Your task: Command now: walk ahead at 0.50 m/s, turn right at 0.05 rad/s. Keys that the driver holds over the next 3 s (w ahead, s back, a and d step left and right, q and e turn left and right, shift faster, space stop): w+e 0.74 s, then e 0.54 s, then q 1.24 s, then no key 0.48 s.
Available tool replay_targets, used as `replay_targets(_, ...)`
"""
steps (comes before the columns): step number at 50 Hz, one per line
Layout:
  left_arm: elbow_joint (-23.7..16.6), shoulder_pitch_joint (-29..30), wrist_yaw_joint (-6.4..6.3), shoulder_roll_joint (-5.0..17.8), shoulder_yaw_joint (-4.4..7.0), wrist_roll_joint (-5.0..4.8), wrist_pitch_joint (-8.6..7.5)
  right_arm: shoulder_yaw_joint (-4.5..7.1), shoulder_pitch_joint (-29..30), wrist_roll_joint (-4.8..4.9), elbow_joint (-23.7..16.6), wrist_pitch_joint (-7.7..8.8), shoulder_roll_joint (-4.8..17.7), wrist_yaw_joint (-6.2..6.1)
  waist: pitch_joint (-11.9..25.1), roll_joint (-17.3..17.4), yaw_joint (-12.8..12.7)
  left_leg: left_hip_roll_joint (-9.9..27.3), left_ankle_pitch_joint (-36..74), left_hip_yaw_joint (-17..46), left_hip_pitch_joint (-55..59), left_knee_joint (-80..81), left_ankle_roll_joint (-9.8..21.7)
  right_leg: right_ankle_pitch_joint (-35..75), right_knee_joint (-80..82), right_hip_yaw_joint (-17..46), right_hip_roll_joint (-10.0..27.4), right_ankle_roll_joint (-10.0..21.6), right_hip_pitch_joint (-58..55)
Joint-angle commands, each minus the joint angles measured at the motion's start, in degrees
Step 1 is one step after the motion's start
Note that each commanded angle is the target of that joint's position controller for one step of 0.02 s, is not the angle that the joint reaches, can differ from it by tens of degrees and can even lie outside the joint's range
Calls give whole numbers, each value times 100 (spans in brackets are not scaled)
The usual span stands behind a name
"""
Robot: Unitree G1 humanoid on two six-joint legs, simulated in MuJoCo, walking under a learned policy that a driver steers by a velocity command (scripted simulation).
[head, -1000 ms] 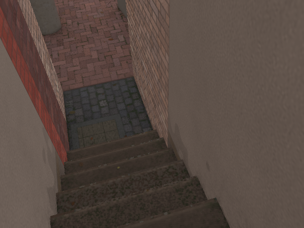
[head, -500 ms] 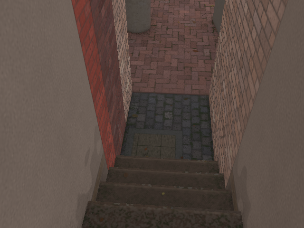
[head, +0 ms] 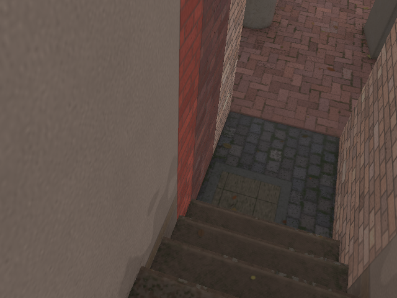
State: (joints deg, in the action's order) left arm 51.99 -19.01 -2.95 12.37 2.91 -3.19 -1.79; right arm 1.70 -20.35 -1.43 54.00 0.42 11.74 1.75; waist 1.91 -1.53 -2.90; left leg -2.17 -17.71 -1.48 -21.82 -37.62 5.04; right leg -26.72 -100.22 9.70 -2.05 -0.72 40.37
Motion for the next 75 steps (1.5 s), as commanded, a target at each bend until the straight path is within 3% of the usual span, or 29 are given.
replay_targets(1, -418, -140, -98, 490, 212, 178, 126, 25, -6, -128, -254, 245, 503, -285, -599, 129, -126, 1941, 1510, 1907, -457, 1382, 797, 2175, 2620, 559, 452, -122, 640)
replay_targets(3, -381, -321, 9, 334, 195, 223, 131, 163, -310, -217, -11, 266, 1002, -499, -127, 540, -203, 1825, 2552, 1593, -297, 998, 786, 3050, 2770, 269, 315, -198, 239)
replay_targets(6, -831, 521, 230, 573, 274, 261, 96, 91, -585, 198, 154, 394, 438, -705, -460, 765, -59, 1260, 765, 857, 21, 393, 167, 5304, 5013, 558, 185, -25, 569)
replay_targets(9, -1102, 1126, 444, 405, 215, 389, 123, 58, -609, 108, 168, 379, 415, -800, -501, 897, 129, 1096, 144, 486, -366, -3, 13, 6467, 5552, 115, 6, 22, -334)
replay_targets(15, -1309, 1609, 716, 232, 64, 331, 259, 135, -1014, 135, 4, 126, 638, -784, -1001, 781, 582, 1332, 1159, 504, 189, -1459, 101, 4541, 6054, -663, -68, 47, -403)
replay_targets(17, -1076, 625, 720, 434, 183, 254, 294, 222, -486, 88, -38, -59, 984, -743, -718, 915, 59, 1574, 2639, 340, -273, -2723, 125, 3397, 5949, -1214, -58, 213, -1740)
replay_targets(19, -585, -1132, 548, 612, 313, 336, 98, 305, 211, 228, -221, 128, 1204, -576, -320, 158, -951, 1156, 4166, 8, -590, -5346, -167, 4376, 8289, -1263, -33, 873, -3955)
replay_targets(20, -131, -2003, 479, 825, 319, 312, 29, 316, 371, 13, -119, 246, 995, -563, -528, -1229, -1280, 390, -540, -331, -1672, -8277, -318, 6496, 8636, -651, 496, 1263, -4943)
replay_targets(21, -174, -1794, 455, 1173, 192, 456, -49, 174, -410, -62, -422, 411, 272, -494, -230, -2220, -310, 129, -3555, -54, -3883, -9563, -568, 10270, 6009, 443, 1127, 1615, -6217)
replay_targets(22, -216, -1758, 537, 1025, 154, 361, -35, 161, -1009, 144, -635, 547, 476, -344, 976, -1869, -32, 306, -3258, 648, -4298, -8851, -741, 9806, 5857, 1626, 1632, 2334, -6879)
replay_targets(23, -144, -1744, 542, 793, 187, 105, -30, 295, -476, 296, -628, 637, 803, -343, 765, -105, -190, 549, -2498, 791, -4653, -7931, -657, 6940, 6224, 1744, 1593, 2331, -6136)
replay_targets(24, -112, -1370, 505, 1354, 388, 4, 3, 239, -144, 335, -843, 651, 535, -419, 603, 417, 148, 632, -2382, 838, -4844, -7615, -623, 4057, 6547, 2649, 1733, 2507, -5229)
replay_targets(25, -424, -478, 465, 1029, 256, 178, -146, 383, 276, 464, -866, 602, 732, -529, 122, 911, 539, 856, -805, 1214, -4766, -6284, -528, 3315, 6754, 2945, 1781, 2233, -4052)
replay_targets(28, -684, 318, 134, 939, 184, 279, -299, 419, 951, -129, -1163, 413, 830, -681, -362, 508, 832, 749, 928, 927, -2515, -3103, -928, 4836, 7037, 2071, 772, 1770, -1251)
replay_targets(29, -579, 219, 68, 1003, 225, 429, -252, 412, 282, -139, -851, 422, 765, -628, 162, 44, 962, 656, 1797, 817, -1768, -3450, -939, 5547, 6608, 1801, 597, 1695, -1294)
replay_targets(31, -298, -539, -62, 555, 158, 88, -372, 441, 866, 51, -991, 552, 985, -402, 50, -235, 509, 618, 3625, 1178, -2557, -1853, -776, 3798, 5996, 1620, 326, 1584, -2363)
replay_targets(34, -105, -871, -194, 436, 112, -92, -249, 156, 1749, -108, -1587, 537, 233, -230, -202, 283, -9, 69, 5817, 369, 128, 557, -666, 1427, 5781, 826, -594, 1129, -517)
replay_targets(40, -300, -444, -119, 74, -9, 37, -23, 526, -773, 37, -1012, 472, 896, -266, -501, -669, 950, 892, 4546, 974, 838, 3067, -583, 2683, 2052, 1093, -653, 760, -2673)
replay_targets(41, -375, -206, -25, 42, 21, 90, -59, 578, -1758, -22, -578, 526, 995, -202, -218, -12, 1251, 1373, 6867, 1138, 2852, 2273, -247, 1868, 527, 927, -921, 583, -954)
replay_targets(42, -336, -1401, 148, -467, -1, 28, -55, 461, -1962, -229, -403, 523, 1039, -81, 636, 2031, 699, 2364, 10207, 1661, 5413, -395, 515, -3040, -2040, 673, -1674, 364, 1580)
replay_targets(43, -388, -1746, 132, -227, -52, -101, -149, 467, -2220, -41, -294, 419, 1130, 2, 1207, 2889, 790, 2553, 10434, 2172, 5996, -894, 655, -3087, -2861, 943, -1184, 234, 2761)
replay_targets(45, -910, -478, -22, 291, 61, -106, 90, 296, -1337, 117, -650, 236, 806, -42, 509, 719, 576, 2329, 7704, 2145, 3776, 137, 588, -1410, -2619, 201, -639, 81, 2563)
replay_targets(47, -1481, 468, -158, 65, -12, -94, 462, 368, -52, 11, -788, 124, 1511, -319, -222, 433, -48, 2924, 5457, 3143, 1237, 1131, 1273, -448, -2492, 46, -117, 74, 2059)
replay_targets(48, -1413, 724, -148, 530, 154, -89, 493, 196, -298, 48, -803, 148, 814, -426, -548, -245, 142, 2213, 4554, 2223, 630, 997, 814, 213, -1923, 243, -153, 225, 1934)
replay_targets(54, -2295, 1409, 207, -305, -167, 222, 487, 94, -47, 163, -796, 19, 888, -903, 87, 849, -46, 1302, 5966, 610, 770, 501, 96, 2990, 2618, -465, 169, -93, 586)
replay_targets(67, -2712, 1973, 315, 319, -233, 128, 582, 384, 822, 59, -1686, -283, 1444, -636, -117, 605, 486, 1907, 6038, 666, 1679, -249, 828, 586, 3942, -650, 759, -167, -173)
replay_targets(69, -2273, 869, 320, 467, -152, 176, 503, 261, 949, 124, -1641, -194, 1135, -538, 275, -139, -42, 1174, 5331, 60, 460, -942, 478, 2915, 5605, -687, 621, 170, -3007)
replay_targets(71, -1941, 596, 388, 256, -409, 584, 390, 32, 19, 175, -1409, -69, 605, -386, 1189, -2221, 517, -142, -2356, 1015, -348, -3131, -547, 8258, 6406, 1465, 2090, 2060, -3428)
replay_targets(75, -1748, 1581, 465, 822, -147, 435, 433, 159, 289, 111, -1556, -294, 921, -212, 663, -86, 966, 34, -813, 250, 236, -1652, -838, 5403, 6130, -180, 1526, 1163, -2030)
